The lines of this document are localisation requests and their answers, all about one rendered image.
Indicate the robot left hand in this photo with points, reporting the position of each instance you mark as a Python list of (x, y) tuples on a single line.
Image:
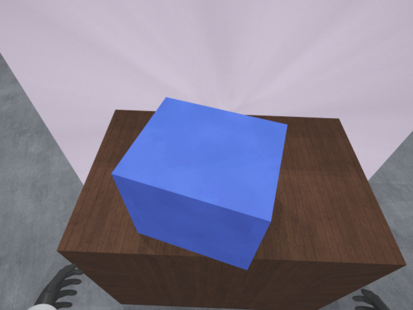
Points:
[(51, 293)]

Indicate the carton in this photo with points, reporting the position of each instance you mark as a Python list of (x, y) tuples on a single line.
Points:
[(203, 179)]

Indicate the robot right hand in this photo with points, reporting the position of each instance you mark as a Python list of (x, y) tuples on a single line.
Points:
[(370, 298)]

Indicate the pedestal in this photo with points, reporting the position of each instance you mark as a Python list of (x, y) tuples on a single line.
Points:
[(327, 237)]

